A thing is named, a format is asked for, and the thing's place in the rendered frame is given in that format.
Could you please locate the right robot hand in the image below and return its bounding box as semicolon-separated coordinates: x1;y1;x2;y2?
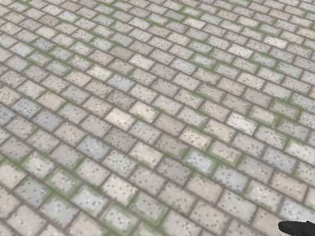
278;220;315;236

